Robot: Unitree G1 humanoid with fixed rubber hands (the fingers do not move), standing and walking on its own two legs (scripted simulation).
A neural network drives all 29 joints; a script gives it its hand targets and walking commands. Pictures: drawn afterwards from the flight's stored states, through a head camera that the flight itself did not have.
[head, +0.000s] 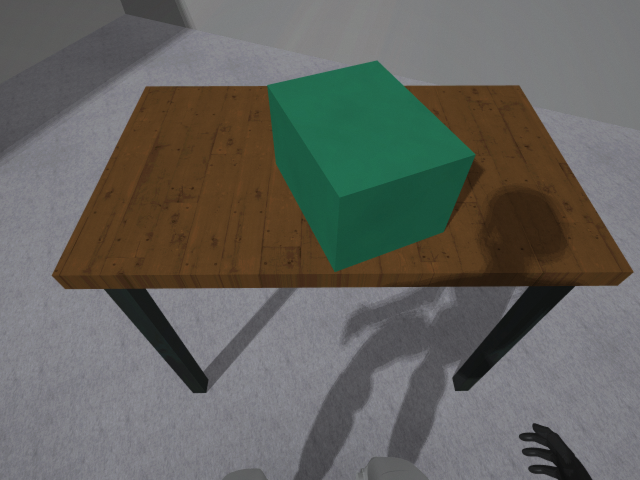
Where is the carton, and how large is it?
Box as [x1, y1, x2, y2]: [267, 61, 475, 271]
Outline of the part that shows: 377,61 372,61 267,85 276,164 334,271 442,232 475,154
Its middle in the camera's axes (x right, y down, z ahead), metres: +0.06 -0.12 +0.64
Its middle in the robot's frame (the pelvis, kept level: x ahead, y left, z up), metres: +0.56 -0.07 +0.05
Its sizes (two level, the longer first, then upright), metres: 0.275 0.203 0.167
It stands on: a table, 0.72 m high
